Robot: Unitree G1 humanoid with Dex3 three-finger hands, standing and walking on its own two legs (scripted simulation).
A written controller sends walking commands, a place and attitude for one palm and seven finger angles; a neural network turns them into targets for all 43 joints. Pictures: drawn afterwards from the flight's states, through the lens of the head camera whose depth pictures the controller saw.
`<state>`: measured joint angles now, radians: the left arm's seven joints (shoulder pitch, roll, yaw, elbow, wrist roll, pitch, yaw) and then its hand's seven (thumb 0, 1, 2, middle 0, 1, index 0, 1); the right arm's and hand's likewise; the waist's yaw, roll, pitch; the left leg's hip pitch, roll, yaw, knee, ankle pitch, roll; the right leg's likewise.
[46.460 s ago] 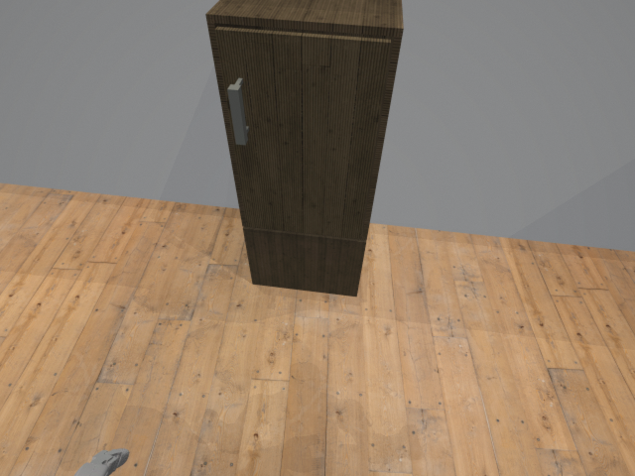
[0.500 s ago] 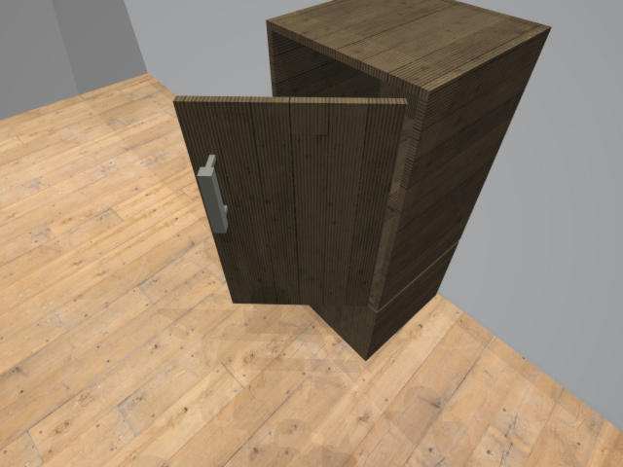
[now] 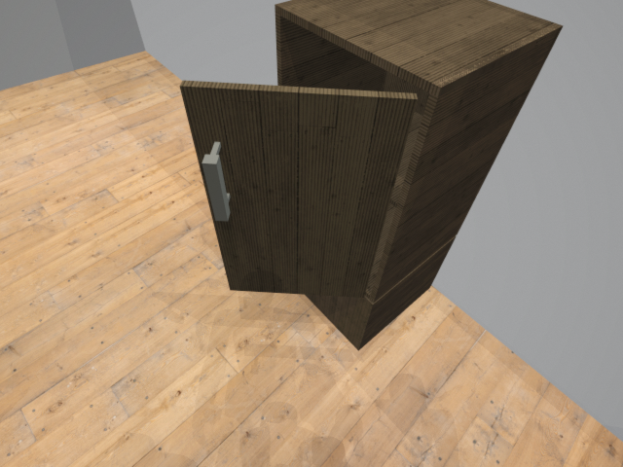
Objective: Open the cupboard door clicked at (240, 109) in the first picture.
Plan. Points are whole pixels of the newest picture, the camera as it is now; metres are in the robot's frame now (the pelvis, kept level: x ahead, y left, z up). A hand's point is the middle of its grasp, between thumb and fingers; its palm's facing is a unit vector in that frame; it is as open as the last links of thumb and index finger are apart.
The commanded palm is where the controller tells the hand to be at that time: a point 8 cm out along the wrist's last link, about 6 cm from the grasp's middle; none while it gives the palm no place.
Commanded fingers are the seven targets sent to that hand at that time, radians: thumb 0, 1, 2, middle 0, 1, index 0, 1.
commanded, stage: look again from close up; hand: left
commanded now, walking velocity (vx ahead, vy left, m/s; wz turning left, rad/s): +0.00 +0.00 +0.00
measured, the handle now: (219, 182) +0.57 +0.20 +0.00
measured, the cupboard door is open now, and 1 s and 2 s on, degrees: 47 47 47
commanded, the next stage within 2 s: raise the hand with hooked fingers in 0.48 s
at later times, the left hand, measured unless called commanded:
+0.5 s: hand out of the picture +0.04 +0.17 -0.18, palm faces +0.00 -0.98 -0.18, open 7.4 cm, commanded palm none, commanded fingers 0.00 0.90 0.90 -0.20 -0.30 -0.20 -0.30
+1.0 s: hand (192, 432) +0.18 +0.17 -0.07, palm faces +0.03 -1.00 +0.01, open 8.6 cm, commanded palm +0.16 +0.24 -0.05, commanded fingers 0.00 0.39 0.68 -0.24 -0.63 -0.24 -0.63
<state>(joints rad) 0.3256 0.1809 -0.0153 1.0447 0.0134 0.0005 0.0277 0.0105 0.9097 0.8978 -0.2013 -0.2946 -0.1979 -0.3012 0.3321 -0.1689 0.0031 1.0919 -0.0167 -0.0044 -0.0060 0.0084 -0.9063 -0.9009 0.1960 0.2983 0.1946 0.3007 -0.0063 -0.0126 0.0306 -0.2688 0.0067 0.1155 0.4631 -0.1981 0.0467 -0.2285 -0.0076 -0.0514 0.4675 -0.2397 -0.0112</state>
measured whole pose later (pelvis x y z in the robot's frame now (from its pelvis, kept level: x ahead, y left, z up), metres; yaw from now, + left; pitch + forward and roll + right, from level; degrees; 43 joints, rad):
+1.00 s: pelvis +0.00 -0.03 -0.07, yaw +2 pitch +12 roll +0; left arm 0.41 0.20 0.18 0.23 -0.25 -0.51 -0.36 0.01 0.61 0.77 -0.22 -0.48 -0.22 -0.49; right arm 0.14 -0.27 -0.07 0.53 0.02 -0.23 0.00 0.01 -0.90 -0.90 0.20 0.30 0.20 0.30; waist 0.01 -0.05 -0.12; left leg -0.80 0.04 0.06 1.04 -0.45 0.01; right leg -0.74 -0.01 -0.10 1.06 -0.52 -0.06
